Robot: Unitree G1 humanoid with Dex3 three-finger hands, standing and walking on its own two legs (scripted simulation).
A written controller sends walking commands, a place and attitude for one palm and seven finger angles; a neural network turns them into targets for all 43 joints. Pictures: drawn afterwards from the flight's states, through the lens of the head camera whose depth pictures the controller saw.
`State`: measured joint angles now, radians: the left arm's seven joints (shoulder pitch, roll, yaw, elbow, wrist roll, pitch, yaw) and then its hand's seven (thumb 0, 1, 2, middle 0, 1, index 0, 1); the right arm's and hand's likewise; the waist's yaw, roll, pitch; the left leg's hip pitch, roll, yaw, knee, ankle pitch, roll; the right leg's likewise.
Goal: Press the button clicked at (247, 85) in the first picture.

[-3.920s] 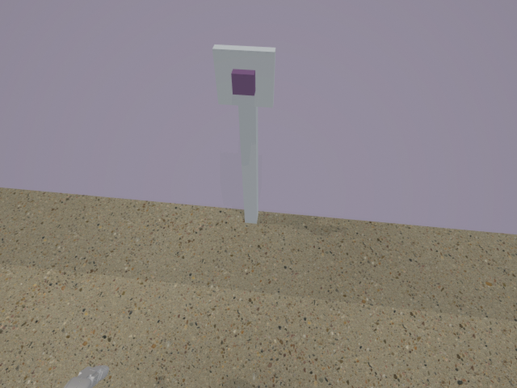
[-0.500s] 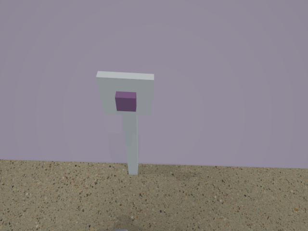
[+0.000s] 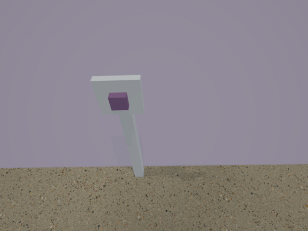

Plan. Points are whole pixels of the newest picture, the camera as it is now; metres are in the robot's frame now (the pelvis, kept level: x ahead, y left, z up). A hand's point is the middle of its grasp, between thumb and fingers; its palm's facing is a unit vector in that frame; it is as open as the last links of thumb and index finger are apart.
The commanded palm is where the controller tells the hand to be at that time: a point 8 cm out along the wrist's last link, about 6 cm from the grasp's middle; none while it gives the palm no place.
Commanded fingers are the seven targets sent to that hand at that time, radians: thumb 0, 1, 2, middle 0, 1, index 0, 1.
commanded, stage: come to a stop and stand still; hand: left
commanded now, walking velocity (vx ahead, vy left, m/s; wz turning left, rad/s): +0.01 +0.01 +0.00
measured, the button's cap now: (119, 101) +0.57 +0.18 -0.01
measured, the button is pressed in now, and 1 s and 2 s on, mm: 0 0 0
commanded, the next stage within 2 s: look again from close up in 0.46 s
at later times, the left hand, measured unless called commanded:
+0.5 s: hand out of the picture -0.01 +0.20 -0.18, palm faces +0.04 -0.99 -0.17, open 7.3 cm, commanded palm none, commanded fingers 0.00 0.90 0.90 -0.20 -0.30 -0.20 -0.30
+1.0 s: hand out of the picture -0.03 +0.20 -0.18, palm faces +0.03 -0.98 -0.19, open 7.3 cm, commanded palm none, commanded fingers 0.00 0.90 0.90 -0.20 -0.30 -0.20 -0.30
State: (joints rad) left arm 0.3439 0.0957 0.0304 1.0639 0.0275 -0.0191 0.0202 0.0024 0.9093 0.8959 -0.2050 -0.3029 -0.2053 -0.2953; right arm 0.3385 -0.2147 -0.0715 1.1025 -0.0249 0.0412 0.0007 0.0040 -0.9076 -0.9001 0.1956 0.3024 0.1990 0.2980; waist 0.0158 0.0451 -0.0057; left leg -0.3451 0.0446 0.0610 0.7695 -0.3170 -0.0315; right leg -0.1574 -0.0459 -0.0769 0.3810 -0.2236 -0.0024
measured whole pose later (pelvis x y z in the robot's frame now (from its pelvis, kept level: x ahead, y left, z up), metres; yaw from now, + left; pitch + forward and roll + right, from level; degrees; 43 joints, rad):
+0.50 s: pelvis +0.00 +0.04 +0.00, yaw -1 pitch -2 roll +0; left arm 0.28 0.13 0.01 1.16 0.01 0.00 0.03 0.00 0.91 0.90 -0.20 -0.30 -0.20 -0.29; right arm 0.28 -0.13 -0.01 1.15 -0.01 -0.02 -0.04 0.01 -0.93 -0.90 0.20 0.30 0.20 0.30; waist 0.02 -0.01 0.02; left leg -0.13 0.00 0.11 0.39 -0.24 0.03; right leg -0.15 -0.09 -0.04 0.40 -0.22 0.06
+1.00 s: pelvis -0.04 +0.03 -0.01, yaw +0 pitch -2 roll +0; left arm 0.30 0.15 -0.01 1.09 0.02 -0.01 0.03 0.00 0.91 0.90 -0.20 -0.30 -0.20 -0.29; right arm 0.29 -0.16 0.00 1.07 -0.01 -0.01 -0.02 0.01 -0.92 -0.90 0.20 0.30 0.20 0.30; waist 0.00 0.00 0.02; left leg -0.22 0.02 0.08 0.50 -0.24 0.01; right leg -0.23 -0.08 -0.06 0.51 -0.24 0.04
